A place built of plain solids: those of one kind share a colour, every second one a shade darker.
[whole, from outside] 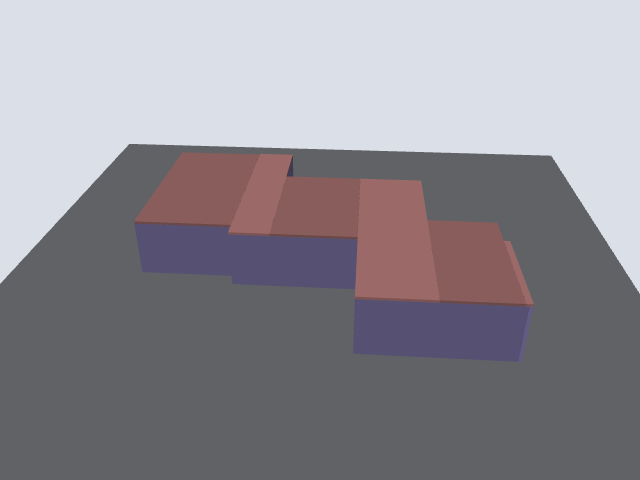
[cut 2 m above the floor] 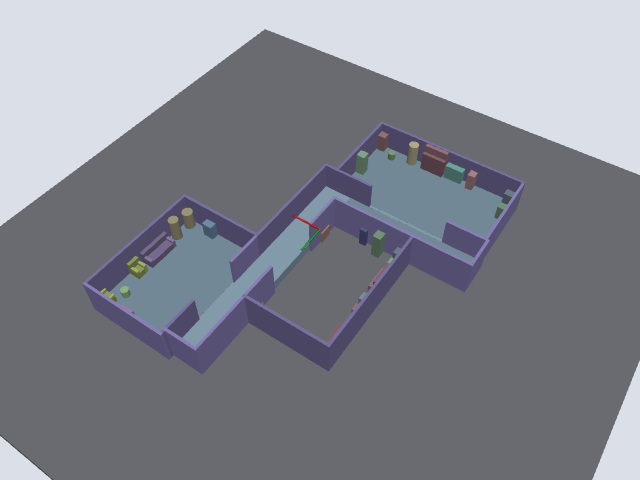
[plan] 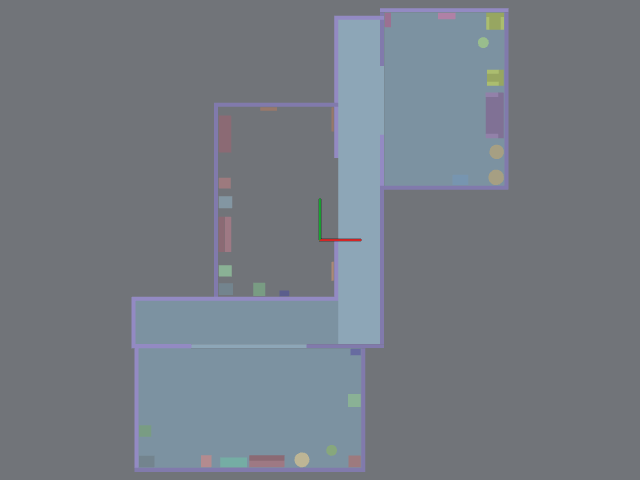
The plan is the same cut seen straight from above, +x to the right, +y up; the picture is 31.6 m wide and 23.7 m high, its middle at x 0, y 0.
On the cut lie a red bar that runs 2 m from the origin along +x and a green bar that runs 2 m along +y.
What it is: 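One storey of an old house, long lived in; a hall and three lower rooms beside it, each open to the hall along a stretch without wall, rail or kerb; a room's floor lies below the hall's by a bare drop, by one riser or not at all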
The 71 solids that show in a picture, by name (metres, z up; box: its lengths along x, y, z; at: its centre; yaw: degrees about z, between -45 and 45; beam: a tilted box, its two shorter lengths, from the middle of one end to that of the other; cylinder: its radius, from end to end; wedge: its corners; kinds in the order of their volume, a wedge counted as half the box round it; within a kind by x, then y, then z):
{
 "floor_1": {"box": [10.01, 2.14, 0.79], "at": [-4.1, -4.07, 0.35]},
 "floor_2": {"box": [5.67, 0.2, 0.79], "at": [-3.5, -5.24, 0.35]},
 "floor_3": {"box": [11.0, 5.91, 0.79], "at": [-3.46, -8.29, 0.35]},
 "floor_4": {"box": [2.06, 16.02, 0.79], "at": [1.94, 2.87, 0.35]},
 "floor_5": {"box": [0.2, 3.39, 0.63], "at": [3.07, 6.9, 0.26]},
 "floor_6": {"box": [5.94, 8.57, 0.63], "at": [6.14, 6.97, 0.26]},
 "wall_1": {"box": [0.2, 2.14, 3.65], "at": [-9.21, -4.07, 1.77]},
 "wall_2": {"box": [0.2, 5.91, 3.65], "at": [-9.07, -8.29, 1.77]},
 "wall_3": {"box": [2.97, 0.2, 3.65], "at": [-7.82, -5.24, 1.77]},
 "wall_4": {"box": [0.2, 9.38, 3.65], "at": [-5.13, 1.89, 1.77]},
 "wall_5": {"box": [10.21, 0.2, 3.65], "at": [-4.2, -2.9, 1.77]},
 "wall_6": {"box": [11.4, 0.2, 3.65], "at": [-3.46, -11.35, 1.77]},
 "wall_7": {"box": [6.14, 0.2, 3.65], "at": [-2.16, 6.68, 1.77]},
 "wall_8": {"box": [0.2, 2.75, 3.65], "at": [0.81, -1.43, 1.77]},
 "wall_9": {"box": [0.2, 2.53, 3.65], "at": [0.81, 5.32, 1.77]},
 "wall_10": {"box": [0.2, 4.1, 3.65], "at": [0.81, 8.83, 1.77]},
 "wall_11": {"box": [3.83, 0.2, 3.65], "at": [1.25, -5.24, 1.77]},
 "wall_12": {"box": [2.46, 0.2, 3.65], "at": [1.94, 10.98, 1.77]},
 "wall_13": {"box": [0.2, 5.91, 3.65], "at": [2.14, -8.29, 1.77]},
 "wall_14": {"box": [0.2, 7.62, 3.65], "at": [3.07, -1.33, 1.77]},
 "wall_15": {"box": [0.2, 2.52, 3.65], "at": [3.07, 3.94, 1.77]},
 "wall_16": {"box": [0.2, 2.29, 3.65], "at": [3.07, 9.73, 1.77]},
 "wall_17": {"box": [0.2, 0.17, 3.65], "at": [3.07, 11.16, 1.77]},
 "wall_18": {"box": [6.34, 0.2, 3.65], "at": [6.14, 2.58, 1.77]},
 "wall_19": {"box": [6.34, 0.2, 3.65], "at": [6.14, 11.35, 1.77]},
 "wall_20": {"box": [0.2, 8.57, 3.65], "at": [9.21, 6.97, 1.77]},
 "roof_1": {"box": [11.4, 6.11, 0.16], "at": [-3.46, -8.39, 3.68]},
 "roof_2": {"box": [12.47, 2.54, 0.16], "at": [-3.07, -4.07, 3.68]},
 "roof_3": {"box": [8.4, 5.28, 0.16], "at": [-1.03, -0.16, 3.68]},
 "roof_4": {"box": [14.54, 4.3, 0.16], "at": [2.04, 4.63, 3.68]},
 "roof_5": {"box": [8.6, 4.3, 0.16], "at": [5.01, 8.93, 3.68]},
 "roof_6": {"box": [6.34, 0.37, 0.16], "at": [6.14, 11.26, 3.68]},
 "kitchen_run_1": {"box": [0.31, 1.74, 2.17], "at": [-4.85, 0.28, 1.04]},
 "kitchen_run_2": {"box": [0.62, 1.83, 1.47], "at": [-4.7, 5.24, 0.69]},
 "kitchen_run_3": {"box": [0.31, 1.74, 1.48], "at": [-4.54, 0.28, 0.69]},
 "kitchen_run_4": {"box": [1.74, 0.32, 2.1], "at": [-2.62, -11.06, 1.79]},
 "kitchen_run_5": {"box": [1.74, 0.28, 1.44], "at": [-2.62, -10.76, 1.46]},
 "fridge_1": {"box": [0.61, 0.56, 1.08], "at": [-8.63, -9.43, 1.28]},
 "fridge_2": {"box": [0.65, 0.56, 1.24], "at": [-4.68, -1.52, 0.57]},
 "fridge_3": {"box": [0.59, 0.67, 1.93], "at": [-3.0, -2.44, 0.92]},
 "fridge_4": {"box": [0.63, 0.64, 1.66], "at": [1.69, -7.93, 1.57]},
 "plant_big_round_1": {"cylinder": 0.37, "from": [-0.89, -10.85, 0.74], "to": [-0.89, -10.85, 2.44]},
 "plant_big_round_2": {"cylinder": 0.38, "from": [8.7, 3.09, 0.58], "to": [8.7, 3.09, 1.89]},
 "plant_big_round_3": {"cylinder": 0.36, "from": [8.72, 4.35, 0.58], "to": [8.72, 4.35, 2.24]},
 "washing_machine_1": {"box": [0.77, 0.57, 0.98], "at": [-8.55, -10.94, 1.23]},
 "washing_machine_2": {"box": [0.67, 0.6, 1.28], "at": [-4.67, 1.86, 0.59]},
 "washing_machine_3": {"box": [0.72, 0.59, 1.31], "at": [-4.65, -2.42, 0.61]},
 "sofa_1": {"box": [0.62, 0.22, 0.64], "at": [8.49, 5.14, 0.89]},
 "sofa_2": {"box": [0.62, 2.03, 0.48], "at": [8.49, 6.26, 0.81]},
 "sofa_3": {"box": [0.62, 0.22, 0.16], "at": [8.49, 7.17, 1.13]},
 "sofa_4": {"box": [0.28, 2.26, 0.93], "at": [8.94, 6.15, 1.04]},
 "cooker_1": {"box": [0.52, 0.6, 1.29], "at": [-5.62, -10.92, 1.39]},
 "cooker_2": {"box": [0.6, 0.54, 1.28], "at": [-4.71, 2.81, 0.59]},
 "cooker_3": {"box": [0.6, 0.58, 1.34], "at": [1.71, -10.93, 1.41]},
 "armchair_1": {"box": [0.58, 0.2, 0.69], "at": [8.53, 7.71, 0.92]},
 "armchair_2": {"box": [0.58, 0.6, 0.49], "at": [8.53, 8.12, 0.82]},
 "armchair_3": {"box": [0.58, 0.2, 0.2], "at": [8.53, 8.31, 1.17]},
 "armchair_4": {"box": [0.72, 0.63, 0.49], "at": [8.57, 10.7, 0.82]},
 "armchair_5": {"box": [0.87, 0.21, 1.0], "at": [8.64, 11.12, 1.08]},
 "armchair_6": {"box": [0.25, 0.8, 1.01], "at": [8.95, 8.01, 1.08]},
 "bookcase_1": {"box": [0.31, 0.72, 1.4], "at": [3.35, 10.86, 1.28]},
 "bookcase_2": {"box": [0.87, 0.33, 1.5], "at": [6.26, 11.06, 1.33]},
 "sideboard_1": {"box": [1.33, 0.48, 1.13], "at": [-4.27, -10.98, 1.31]},
 "tv_unit_1": {"box": [0.78, 0.51, 1.14], "at": [6.93, 2.96, 1.14]},
 "tall_odds_1": {"box": [0.49, 0.28, 1.45], "at": [-1.76, -2.63, 0.67]},
 "tall_odds_2": {"box": [0.5, 0.33, 1.28], "at": [1.76, -5.53, 1.38]},
 "radiator_1": {"box": [0.84, 0.17, 0.76], "at": [-2.54, 6.47, 0.33]},
 "radiator_2": {"box": [0.11, 0.94, 0.97], "at": [0.62, -1.54, 0.43]},
 "radiator_3": {"box": [0.11, 1.2, 0.6], "at": [0.62, 5.95, 0.25]},
 "stool_pouffe_round_1": {"cylinder": 0.27, "from": [0.57, -10.39, 0.74], "to": [0.57, -10.39, 1.27]},
 "stool_pouffe_round_2": {"cylinder": 0.27, "from": [8.06, 9.74, 0.58], "to": [8.06, 9.74, 1.13]}
}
